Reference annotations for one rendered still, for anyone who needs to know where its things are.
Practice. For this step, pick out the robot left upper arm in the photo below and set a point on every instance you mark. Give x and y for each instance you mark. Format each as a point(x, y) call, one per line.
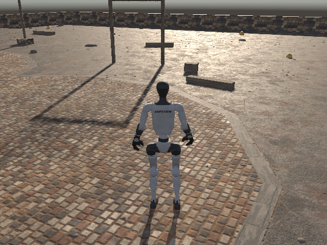
point(144, 115)

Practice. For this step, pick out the right robot shin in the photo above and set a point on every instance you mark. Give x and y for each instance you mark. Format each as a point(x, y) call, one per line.
point(176, 185)

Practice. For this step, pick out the left robot forearm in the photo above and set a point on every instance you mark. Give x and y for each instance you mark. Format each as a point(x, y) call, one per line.
point(138, 134)

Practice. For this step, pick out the left robot hand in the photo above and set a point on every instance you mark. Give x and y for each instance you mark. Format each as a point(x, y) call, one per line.
point(137, 143)

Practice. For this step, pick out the right robot forearm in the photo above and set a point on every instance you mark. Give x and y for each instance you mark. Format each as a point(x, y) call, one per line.
point(188, 132)

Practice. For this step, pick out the robot right upper arm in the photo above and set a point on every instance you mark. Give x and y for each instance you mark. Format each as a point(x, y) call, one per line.
point(182, 117)

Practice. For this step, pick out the robot right foot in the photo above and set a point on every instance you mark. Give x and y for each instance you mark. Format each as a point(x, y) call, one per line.
point(176, 205)

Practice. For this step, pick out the right robot hand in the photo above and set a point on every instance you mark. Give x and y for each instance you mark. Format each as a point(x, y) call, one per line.
point(190, 142)

